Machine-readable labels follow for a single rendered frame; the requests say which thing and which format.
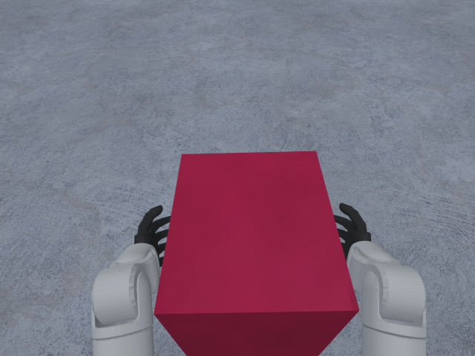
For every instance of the right robot forearm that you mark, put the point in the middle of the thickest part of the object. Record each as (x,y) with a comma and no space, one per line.
(393,302)

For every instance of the left robot forearm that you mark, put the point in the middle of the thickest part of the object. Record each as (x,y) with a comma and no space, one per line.
(121,304)

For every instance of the carton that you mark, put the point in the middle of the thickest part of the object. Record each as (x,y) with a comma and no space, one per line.
(253,264)

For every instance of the left robot hand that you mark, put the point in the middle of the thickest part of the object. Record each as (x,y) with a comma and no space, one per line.
(147,229)

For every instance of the right robot hand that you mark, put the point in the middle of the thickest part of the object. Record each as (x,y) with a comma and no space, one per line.
(357,230)

